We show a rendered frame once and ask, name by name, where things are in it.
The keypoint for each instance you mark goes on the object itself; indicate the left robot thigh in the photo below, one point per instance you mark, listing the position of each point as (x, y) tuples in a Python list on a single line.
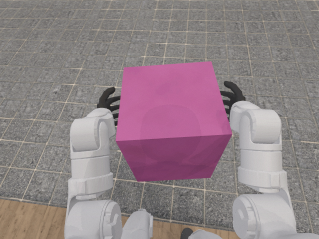
[(138, 226)]

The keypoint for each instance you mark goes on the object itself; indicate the carton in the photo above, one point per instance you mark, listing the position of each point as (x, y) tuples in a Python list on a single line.
[(172, 122)]

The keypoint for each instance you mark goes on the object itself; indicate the right robot hand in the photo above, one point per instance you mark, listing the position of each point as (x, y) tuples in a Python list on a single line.
[(235, 96)]

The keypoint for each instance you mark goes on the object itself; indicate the left robot upper arm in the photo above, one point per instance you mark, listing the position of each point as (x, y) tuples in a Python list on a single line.
[(97, 219)]

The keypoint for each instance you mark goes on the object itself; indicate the robot right foot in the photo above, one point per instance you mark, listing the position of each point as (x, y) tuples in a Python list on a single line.
[(186, 233)]

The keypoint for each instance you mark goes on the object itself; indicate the right robot forearm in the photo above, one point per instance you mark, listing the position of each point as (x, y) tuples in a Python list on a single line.
[(260, 141)]

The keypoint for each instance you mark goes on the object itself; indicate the left robot hand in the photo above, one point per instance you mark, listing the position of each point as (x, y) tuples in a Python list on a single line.
[(105, 102)]

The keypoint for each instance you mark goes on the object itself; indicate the right robot upper arm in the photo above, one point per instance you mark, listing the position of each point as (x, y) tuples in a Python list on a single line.
[(265, 216)]

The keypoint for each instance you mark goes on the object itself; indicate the left robot forearm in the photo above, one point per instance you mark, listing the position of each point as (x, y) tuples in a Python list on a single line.
[(89, 151)]

